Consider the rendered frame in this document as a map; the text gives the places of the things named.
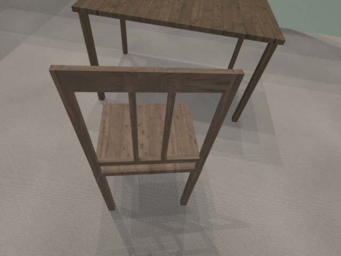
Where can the table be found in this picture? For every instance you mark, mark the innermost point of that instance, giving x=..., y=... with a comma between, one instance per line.
x=242, y=19

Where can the chair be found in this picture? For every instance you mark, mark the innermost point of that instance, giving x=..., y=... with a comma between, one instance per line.
x=145, y=138

